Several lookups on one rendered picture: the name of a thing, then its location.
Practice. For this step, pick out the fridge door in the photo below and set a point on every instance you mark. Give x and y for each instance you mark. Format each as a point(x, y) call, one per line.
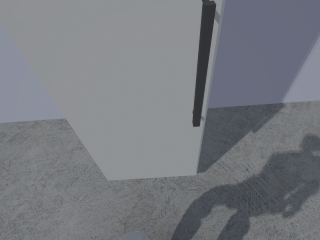
point(123, 74)

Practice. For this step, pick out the handle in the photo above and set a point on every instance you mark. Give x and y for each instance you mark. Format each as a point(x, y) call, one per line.
point(205, 38)

